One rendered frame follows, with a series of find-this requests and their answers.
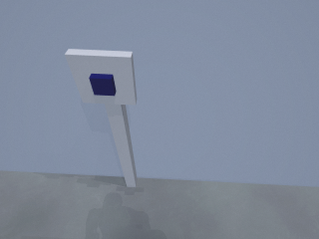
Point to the button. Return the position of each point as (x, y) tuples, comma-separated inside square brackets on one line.
[(103, 84)]

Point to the panel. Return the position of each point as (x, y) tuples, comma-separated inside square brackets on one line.
[(120, 64)]

